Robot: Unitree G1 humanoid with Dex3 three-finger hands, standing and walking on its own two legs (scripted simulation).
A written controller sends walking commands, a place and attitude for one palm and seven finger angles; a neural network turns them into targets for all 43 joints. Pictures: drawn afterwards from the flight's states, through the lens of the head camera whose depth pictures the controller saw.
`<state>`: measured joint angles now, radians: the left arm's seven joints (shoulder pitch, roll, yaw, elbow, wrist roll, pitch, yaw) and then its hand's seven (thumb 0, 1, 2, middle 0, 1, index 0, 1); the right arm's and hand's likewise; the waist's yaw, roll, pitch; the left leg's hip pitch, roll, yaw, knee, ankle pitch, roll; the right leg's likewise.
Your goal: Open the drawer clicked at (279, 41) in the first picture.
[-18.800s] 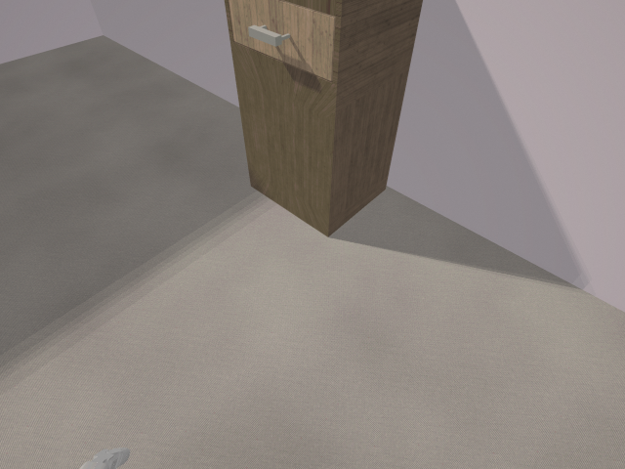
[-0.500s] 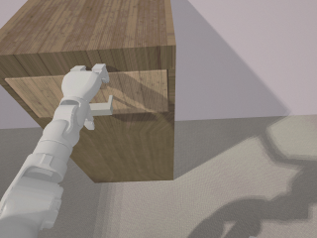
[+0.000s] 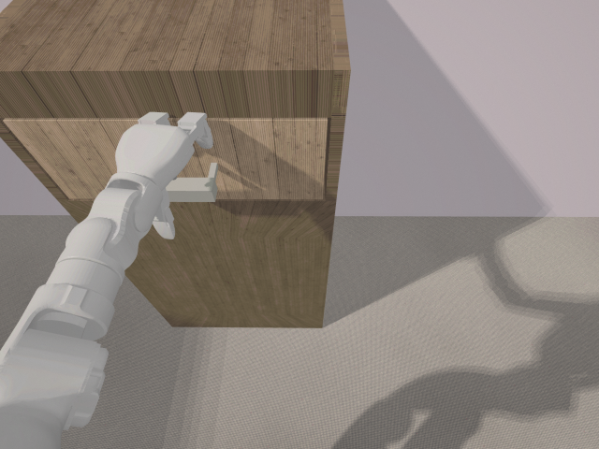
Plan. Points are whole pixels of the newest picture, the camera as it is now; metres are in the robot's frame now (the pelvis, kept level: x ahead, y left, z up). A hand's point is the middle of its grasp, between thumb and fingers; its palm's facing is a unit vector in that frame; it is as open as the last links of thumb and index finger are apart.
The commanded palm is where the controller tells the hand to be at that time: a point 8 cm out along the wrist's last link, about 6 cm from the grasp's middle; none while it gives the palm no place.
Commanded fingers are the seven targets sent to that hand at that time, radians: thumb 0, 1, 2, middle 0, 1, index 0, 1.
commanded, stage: move the hooked fingers above the handle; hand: left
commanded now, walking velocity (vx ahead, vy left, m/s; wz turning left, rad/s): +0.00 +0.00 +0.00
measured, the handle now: (177, 179) +0.50 +0.21 +0.04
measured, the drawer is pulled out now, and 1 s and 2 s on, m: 0.00 0.00 0.00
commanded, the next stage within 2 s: lower the fingers behind the handle in 1.06 s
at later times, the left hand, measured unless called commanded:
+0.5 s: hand (117, 190) +0.43 +0.26 +0.09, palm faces -0.12 +0.03 -0.99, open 13.7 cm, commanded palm +0.43 +0.24 +0.15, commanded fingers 0.00 -0.50 0.30 -0.30 -1.20 -0.30 -1.20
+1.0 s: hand (169, 168) +0.46 +0.19 +0.10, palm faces +0.02 +0.00 -1.00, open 13.5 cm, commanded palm +0.43 +0.24 +0.16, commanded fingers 0.00 -0.50 0.30 -0.30 -1.20 -0.30 -1.20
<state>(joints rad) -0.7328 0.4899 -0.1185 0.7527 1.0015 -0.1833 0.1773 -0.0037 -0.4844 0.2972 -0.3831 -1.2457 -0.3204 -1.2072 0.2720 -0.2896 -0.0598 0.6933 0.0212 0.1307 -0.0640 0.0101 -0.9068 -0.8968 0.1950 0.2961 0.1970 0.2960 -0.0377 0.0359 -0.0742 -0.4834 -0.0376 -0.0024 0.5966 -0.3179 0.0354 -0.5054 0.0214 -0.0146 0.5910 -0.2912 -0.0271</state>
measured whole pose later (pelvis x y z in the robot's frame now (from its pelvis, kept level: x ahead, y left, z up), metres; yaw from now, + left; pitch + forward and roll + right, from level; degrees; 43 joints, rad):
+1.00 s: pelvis -0.01 +0.01 +0.01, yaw -3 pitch +9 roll +0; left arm -0.76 0.43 -0.12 0.84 1.01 0.01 0.19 0.00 -0.48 0.30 -0.43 -1.25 -0.37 -1.27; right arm 0.18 -0.21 0.03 0.69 0.05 0.18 -0.08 0.01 -0.91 -0.90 0.20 0.30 0.20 0.30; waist -0.03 0.07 -0.07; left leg -0.40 -0.04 0.05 0.51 -0.28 0.05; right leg -0.45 0.02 0.04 0.53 -0.25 -0.01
